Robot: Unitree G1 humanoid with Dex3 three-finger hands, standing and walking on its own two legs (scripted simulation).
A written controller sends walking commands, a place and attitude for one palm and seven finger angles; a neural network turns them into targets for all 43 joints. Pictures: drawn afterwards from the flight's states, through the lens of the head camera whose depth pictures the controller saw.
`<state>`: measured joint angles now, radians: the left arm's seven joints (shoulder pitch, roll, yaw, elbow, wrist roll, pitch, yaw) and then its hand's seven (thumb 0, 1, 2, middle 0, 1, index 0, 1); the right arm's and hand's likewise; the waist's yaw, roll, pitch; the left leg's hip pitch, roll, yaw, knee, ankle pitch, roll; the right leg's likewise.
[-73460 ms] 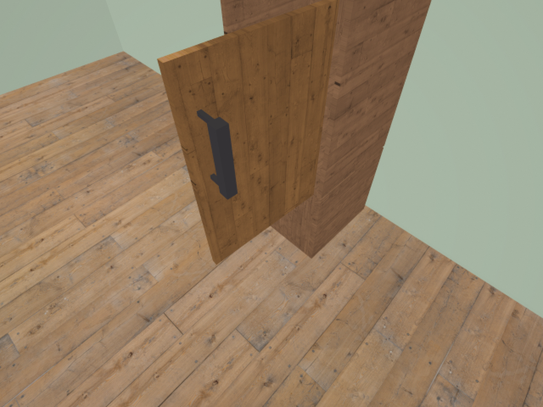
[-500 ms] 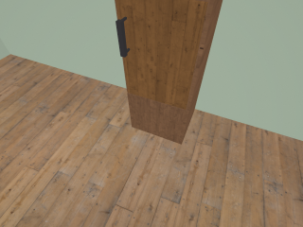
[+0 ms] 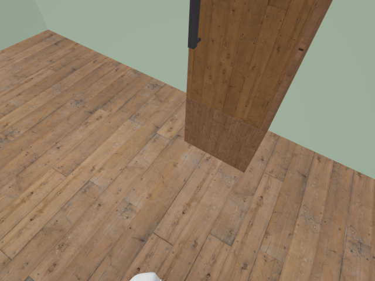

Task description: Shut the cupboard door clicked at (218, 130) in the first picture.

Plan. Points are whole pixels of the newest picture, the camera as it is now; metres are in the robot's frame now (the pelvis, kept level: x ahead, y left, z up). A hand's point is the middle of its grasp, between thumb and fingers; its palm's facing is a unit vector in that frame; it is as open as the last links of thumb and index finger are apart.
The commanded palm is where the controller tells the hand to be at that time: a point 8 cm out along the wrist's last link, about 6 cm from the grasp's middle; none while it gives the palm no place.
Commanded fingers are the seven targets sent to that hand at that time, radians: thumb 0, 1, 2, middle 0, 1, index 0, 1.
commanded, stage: walk to a spot facing it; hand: left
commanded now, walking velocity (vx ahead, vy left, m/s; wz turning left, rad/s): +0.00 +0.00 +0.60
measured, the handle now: (197, 21) +0.94 -0.01 +0.08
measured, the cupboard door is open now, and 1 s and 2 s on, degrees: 1 1 1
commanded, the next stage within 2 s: turn to face it in 1.62 s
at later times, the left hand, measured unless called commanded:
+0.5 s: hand out of the picture -0.01 +0.20 -0.15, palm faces +0.35 -0.89 -0.28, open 7.4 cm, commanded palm none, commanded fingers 0.00 0.90 0.90 -0.20 -0.30 -0.20 -0.30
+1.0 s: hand out of the picture -0.08 +0.13 -0.13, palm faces +0.69 -0.68 -0.26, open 7.4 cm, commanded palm none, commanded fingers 0.00 0.90 0.90 -0.20 -0.30 -0.20 -0.30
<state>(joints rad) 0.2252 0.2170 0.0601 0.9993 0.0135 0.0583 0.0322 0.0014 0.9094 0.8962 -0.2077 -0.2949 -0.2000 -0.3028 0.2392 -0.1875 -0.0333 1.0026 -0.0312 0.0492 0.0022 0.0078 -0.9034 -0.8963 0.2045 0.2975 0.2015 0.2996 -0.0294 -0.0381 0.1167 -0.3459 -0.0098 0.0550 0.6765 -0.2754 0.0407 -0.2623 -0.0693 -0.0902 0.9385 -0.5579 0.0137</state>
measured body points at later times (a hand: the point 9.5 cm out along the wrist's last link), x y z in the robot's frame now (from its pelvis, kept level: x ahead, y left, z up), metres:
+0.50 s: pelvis +0.00 -0.03 +0.01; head +0.05 -0.01 +0.45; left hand -0.03 +0.24 -0.13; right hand +0.17 -0.26 -0.13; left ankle -0.04 +0.10 -0.71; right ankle +0.01 -0.17 -0.72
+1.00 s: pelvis +0.06 -0.02 +0.03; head +0.10 +0.00 +0.47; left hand -0.11 +0.17 -0.11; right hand +0.29 -0.14 -0.12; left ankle -0.01 +0.12 -0.66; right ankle +0.08 -0.14 -0.72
